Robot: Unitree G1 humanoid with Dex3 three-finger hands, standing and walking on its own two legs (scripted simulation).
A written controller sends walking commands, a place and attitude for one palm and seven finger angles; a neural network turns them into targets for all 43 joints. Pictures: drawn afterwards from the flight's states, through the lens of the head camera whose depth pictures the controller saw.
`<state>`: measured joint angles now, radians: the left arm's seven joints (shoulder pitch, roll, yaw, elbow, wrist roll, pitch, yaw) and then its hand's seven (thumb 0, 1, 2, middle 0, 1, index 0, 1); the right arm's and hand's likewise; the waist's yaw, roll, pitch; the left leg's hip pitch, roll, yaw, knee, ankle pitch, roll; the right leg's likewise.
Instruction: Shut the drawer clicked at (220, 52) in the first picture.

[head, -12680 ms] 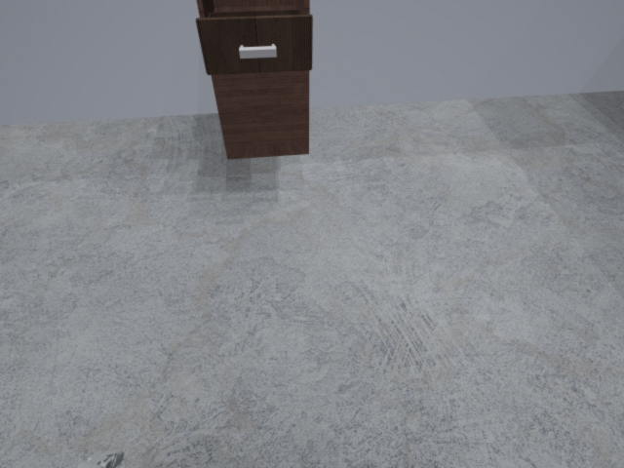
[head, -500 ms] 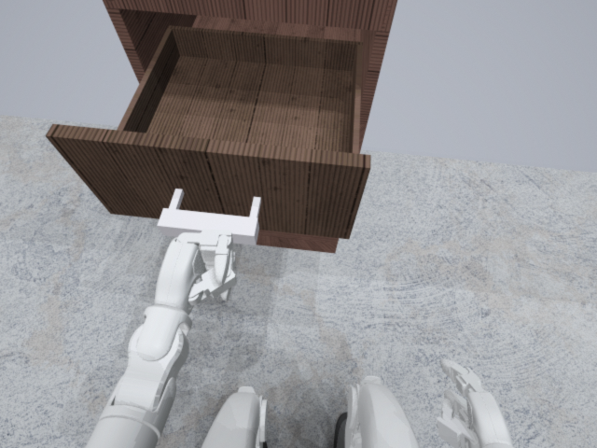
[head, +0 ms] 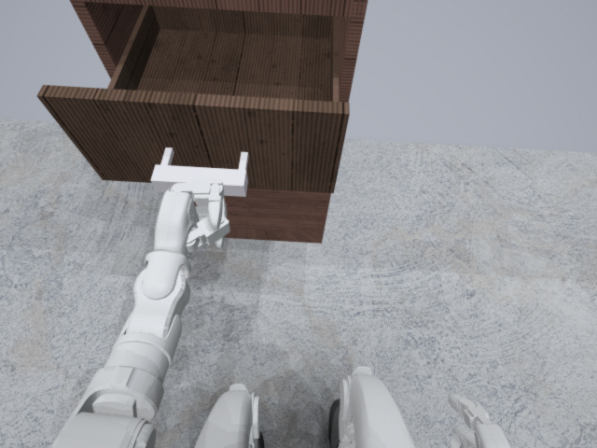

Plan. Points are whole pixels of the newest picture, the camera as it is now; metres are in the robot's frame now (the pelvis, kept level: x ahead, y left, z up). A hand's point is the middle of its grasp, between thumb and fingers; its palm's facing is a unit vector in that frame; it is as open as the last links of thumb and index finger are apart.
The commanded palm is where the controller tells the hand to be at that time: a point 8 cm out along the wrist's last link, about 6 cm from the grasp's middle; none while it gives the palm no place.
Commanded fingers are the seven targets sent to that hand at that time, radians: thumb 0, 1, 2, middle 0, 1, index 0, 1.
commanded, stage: push the drawer shut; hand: left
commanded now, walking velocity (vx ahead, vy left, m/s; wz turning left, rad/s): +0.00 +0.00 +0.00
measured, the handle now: (203, 168) +0.49 +0.13 +0.03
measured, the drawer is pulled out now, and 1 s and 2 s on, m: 0.19 0.07 0.00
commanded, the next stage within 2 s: pull the fist back off the drawer in 1.80 s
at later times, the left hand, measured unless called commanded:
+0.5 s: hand (228, 181) +0.47 +0.09 +0.03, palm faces -0.11 -0.99 -0.07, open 3.1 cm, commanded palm +0.47 +0.14 +0.03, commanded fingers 0.00 0.90 0.90 -1.40 -1.60 -1.40 -1.60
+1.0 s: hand (233, 148) +0.53 +0.09 +0.03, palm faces -0.10 -0.99 -0.06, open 3.1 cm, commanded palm +0.53 +0.13 +0.03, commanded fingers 0.00 0.90 0.90 -1.40 -1.60 -1.40 -1.60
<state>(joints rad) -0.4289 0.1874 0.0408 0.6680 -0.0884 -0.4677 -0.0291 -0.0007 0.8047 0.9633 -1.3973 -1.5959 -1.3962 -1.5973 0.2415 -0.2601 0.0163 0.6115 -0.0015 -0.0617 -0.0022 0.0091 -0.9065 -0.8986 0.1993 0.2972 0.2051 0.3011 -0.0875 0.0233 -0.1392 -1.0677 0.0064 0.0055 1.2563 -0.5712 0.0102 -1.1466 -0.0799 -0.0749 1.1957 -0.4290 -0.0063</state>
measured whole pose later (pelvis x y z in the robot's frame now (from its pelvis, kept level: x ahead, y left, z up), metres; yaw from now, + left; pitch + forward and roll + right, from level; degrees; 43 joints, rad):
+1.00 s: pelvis +0.00 +0.00 -0.01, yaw -2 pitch +28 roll -2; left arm -0.97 0.36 0.27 1.21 -0.01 -0.52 -0.06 0.03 0.75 0.93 -1.40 -1.60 -1.40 -1.60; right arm 0.32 -0.26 0.04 0.64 -0.05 0.01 0.04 0.00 -0.91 -0.90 0.20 0.30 0.21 0.30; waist -0.21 0.04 -0.13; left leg -1.22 0.03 0.00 1.31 -0.58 0.02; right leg -1.29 -0.06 -0.07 1.22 -0.41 0.00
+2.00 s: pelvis -0.02 +0.01 -0.04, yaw -3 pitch +34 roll -5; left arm -1.36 0.60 0.28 1.39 0.09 -0.34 -0.04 0.02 0.64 0.99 -1.40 -1.60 -1.40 -1.60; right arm 0.36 -0.26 0.10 0.63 -0.09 0.01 0.05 0.00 -0.91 -0.90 0.20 0.30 0.21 0.30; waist -0.33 0.05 -0.11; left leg -1.44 0.04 -0.05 1.40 -0.57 0.02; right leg -1.47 -0.05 -0.12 1.25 -0.38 -0.01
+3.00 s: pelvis +0.06 +0.00 +0.05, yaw -3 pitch +23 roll -1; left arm -0.47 0.26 0.22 0.60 -0.13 -0.34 -0.10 0.02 0.90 0.90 -1.39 -1.60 -1.39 -1.60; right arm 0.35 -0.25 0.01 0.53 0.01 0.08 0.05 0.00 -0.91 -0.90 0.20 0.30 0.20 0.30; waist -0.10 0.05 -0.13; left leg -0.86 0.04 0.02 0.99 -0.54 0.00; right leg -0.95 -0.02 -0.05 0.94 -0.39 0.00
